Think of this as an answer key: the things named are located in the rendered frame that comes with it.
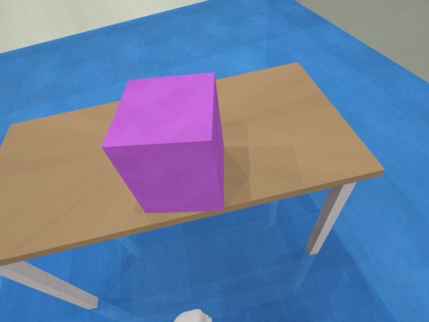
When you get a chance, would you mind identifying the carton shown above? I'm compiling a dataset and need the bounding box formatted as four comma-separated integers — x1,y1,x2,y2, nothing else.
102,72,224,213

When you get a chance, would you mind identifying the table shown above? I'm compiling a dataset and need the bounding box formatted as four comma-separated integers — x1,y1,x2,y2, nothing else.
0,62,385,310

